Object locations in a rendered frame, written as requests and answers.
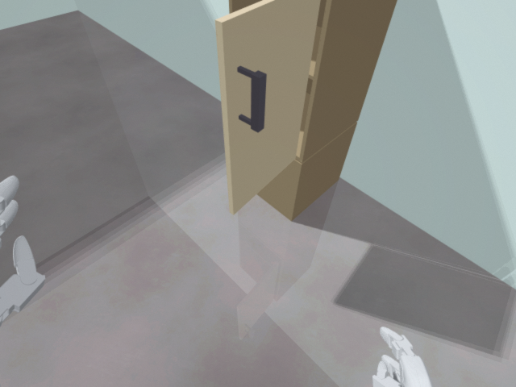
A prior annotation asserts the cupboard door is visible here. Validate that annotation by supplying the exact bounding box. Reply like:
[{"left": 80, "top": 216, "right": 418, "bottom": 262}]
[{"left": 215, "top": 0, "right": 321, "bottom": 215}]

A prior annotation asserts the handle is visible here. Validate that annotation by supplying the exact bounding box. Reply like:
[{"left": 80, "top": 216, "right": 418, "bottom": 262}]
[{"left": 237, "top": 66, "right": 267, "bottom": 132}]

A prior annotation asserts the robot right hand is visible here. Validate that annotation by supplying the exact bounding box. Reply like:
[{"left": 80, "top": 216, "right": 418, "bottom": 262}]
[{"left": 372, "top": 327, "right": 434, "bottom": 387}]

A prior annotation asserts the robot left hand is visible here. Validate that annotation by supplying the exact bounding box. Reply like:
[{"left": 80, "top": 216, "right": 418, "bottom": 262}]
[{"left": 0, "top": 176, "right": 45, "bottom": 326}]

